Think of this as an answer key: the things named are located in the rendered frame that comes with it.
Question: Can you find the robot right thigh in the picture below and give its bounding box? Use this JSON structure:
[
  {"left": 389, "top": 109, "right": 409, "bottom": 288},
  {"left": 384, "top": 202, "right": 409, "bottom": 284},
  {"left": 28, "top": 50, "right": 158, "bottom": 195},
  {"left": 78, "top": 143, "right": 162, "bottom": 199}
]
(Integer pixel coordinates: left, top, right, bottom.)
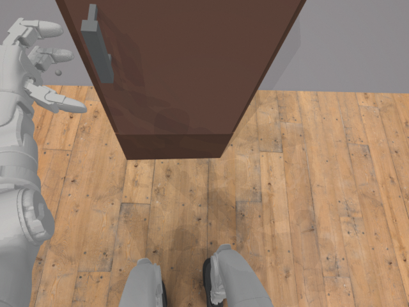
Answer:
[{"left": 210, "top": 249, "right": 274, "bottom": 307}]

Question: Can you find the left robot upper arm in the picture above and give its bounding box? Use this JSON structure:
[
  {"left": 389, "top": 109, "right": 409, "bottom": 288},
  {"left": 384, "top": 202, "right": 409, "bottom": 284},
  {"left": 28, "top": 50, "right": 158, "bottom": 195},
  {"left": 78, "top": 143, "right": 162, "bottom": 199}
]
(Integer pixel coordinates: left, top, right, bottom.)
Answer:
[{"left": 0, "top": 188, "right": 55, "bottom": 307}]

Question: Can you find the robot left thigh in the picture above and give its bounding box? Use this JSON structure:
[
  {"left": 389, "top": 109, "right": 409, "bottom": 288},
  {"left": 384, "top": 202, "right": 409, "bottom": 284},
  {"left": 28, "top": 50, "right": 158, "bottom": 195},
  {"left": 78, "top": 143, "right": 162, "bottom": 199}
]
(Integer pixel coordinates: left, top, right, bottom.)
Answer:
[{"left": 118, "top": 263, "right": 163, "bottom": 307}]

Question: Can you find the handle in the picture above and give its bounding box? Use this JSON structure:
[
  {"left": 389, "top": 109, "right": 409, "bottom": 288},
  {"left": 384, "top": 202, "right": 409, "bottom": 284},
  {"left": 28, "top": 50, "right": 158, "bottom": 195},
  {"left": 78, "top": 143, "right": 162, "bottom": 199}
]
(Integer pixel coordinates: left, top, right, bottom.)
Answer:
[{"left": 81, "top": 4, "right": 114, "bottom": 83}]

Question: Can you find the robot left forearm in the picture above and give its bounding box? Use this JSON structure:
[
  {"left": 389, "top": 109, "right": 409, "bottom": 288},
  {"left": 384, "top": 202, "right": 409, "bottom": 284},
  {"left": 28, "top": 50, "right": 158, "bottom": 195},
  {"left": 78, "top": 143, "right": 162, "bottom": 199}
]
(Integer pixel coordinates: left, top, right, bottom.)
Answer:
[{"left": 0, "top": 91, "right": 41, "bottom": 194}]

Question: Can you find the robot left hand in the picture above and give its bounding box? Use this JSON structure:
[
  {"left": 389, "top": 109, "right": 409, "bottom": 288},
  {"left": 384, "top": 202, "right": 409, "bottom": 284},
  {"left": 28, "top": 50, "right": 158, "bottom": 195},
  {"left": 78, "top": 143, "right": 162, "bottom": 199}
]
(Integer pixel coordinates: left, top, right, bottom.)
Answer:
[{"left": 0, "top": 18, "right": 87, "bottom": 114}]

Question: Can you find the cupboard door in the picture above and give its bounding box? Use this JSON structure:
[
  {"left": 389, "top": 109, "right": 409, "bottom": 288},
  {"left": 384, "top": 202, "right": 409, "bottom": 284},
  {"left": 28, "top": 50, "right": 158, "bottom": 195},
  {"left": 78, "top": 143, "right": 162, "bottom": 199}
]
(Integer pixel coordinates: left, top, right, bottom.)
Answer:
[{"left": 64, "top": 0, "right": 301, "bottom": 135}]

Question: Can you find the robot thigh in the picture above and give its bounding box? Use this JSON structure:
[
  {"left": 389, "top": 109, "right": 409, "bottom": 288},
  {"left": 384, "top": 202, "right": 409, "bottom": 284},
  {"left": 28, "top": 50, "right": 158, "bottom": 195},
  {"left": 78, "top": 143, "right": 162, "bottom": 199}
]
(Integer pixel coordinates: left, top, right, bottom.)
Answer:
[
  {"left": 118, "top": 263, "right": 163, "bottom": 307},
  {"left": 210, "top": 249, "right": 274, "bottom": 307}
]

